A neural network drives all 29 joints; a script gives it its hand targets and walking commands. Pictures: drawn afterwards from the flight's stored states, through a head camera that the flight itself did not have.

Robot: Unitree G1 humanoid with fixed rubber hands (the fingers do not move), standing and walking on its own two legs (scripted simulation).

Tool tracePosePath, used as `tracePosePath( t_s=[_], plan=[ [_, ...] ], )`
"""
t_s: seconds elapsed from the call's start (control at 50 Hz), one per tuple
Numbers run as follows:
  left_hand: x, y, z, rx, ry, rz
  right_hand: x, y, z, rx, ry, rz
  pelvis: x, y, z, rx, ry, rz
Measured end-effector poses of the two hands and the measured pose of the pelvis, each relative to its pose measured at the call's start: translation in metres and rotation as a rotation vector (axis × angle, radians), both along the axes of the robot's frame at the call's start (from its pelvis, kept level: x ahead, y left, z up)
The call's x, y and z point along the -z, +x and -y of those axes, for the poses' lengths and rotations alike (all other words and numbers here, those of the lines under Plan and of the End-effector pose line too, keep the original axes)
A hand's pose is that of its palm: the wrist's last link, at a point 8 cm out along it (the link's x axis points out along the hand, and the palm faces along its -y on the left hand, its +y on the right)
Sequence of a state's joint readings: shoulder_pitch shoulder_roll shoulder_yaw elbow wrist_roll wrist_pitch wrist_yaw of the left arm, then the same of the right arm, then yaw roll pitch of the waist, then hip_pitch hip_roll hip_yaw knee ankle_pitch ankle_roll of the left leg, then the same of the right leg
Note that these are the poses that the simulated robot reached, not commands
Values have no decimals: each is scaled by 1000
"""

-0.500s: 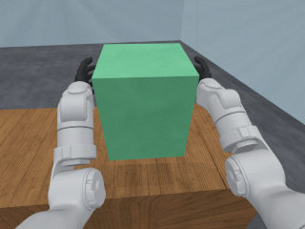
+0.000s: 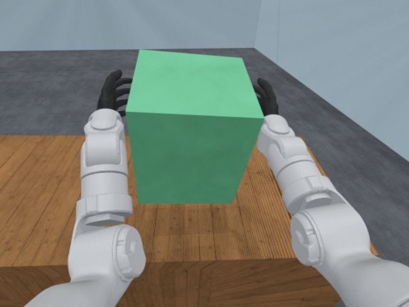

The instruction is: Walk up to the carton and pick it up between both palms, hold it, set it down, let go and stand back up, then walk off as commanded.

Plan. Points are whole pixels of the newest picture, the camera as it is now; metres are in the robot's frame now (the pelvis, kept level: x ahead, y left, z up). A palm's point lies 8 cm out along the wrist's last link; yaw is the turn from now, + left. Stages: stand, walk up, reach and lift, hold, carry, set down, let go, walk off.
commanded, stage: set down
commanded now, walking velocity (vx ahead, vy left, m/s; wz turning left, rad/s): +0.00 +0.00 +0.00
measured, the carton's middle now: (189, 132) +0.41 +0.02 +0.19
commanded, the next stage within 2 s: none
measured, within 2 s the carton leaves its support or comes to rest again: neither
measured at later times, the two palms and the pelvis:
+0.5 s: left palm (119, 133) +0.37 +0.16 +0.21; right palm (267, 132) +0.39 -0.14 +0.20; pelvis -0.01 -0.01 +0.00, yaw -1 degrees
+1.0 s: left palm (124, 150) +0.37 +0.15 +0.17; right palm (264, 141) +0.40 -0.14 +0.17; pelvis -0.01 -0.02 +0.00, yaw -2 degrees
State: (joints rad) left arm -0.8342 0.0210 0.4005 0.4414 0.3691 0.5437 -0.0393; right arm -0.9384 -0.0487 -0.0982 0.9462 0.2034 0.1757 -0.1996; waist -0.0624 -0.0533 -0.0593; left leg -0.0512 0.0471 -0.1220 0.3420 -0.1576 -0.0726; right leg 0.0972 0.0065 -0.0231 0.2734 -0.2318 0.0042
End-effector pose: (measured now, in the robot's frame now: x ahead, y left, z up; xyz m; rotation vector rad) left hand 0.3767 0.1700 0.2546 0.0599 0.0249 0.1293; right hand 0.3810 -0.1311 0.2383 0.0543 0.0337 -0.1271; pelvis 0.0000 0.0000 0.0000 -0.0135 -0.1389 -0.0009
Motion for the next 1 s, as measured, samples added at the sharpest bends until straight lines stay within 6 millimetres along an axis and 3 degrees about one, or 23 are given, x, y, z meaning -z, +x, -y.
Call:
tracePosePath(
  t_s=[0.1,0.2,0.54,1.0],
  plan=[
    [24,-3,1,-13,6,-12,26,1,0,-13,-20,-6,1,1,4,-9,-3,-3],
    [37,-5,7,-17,5,-23,39,-1,6,-17,-25,-12,1,-1,6,-9,-6,-15],
    [43,-8,10,-57,-12,-63,38,7,9,-56,-28,-37,0,-9,10,15,1,-45],
    [80,-9,15,-105,-35,-121,68,18,13,-104,-60,-84,0,-13,18,27,5,-88]
  ],
)
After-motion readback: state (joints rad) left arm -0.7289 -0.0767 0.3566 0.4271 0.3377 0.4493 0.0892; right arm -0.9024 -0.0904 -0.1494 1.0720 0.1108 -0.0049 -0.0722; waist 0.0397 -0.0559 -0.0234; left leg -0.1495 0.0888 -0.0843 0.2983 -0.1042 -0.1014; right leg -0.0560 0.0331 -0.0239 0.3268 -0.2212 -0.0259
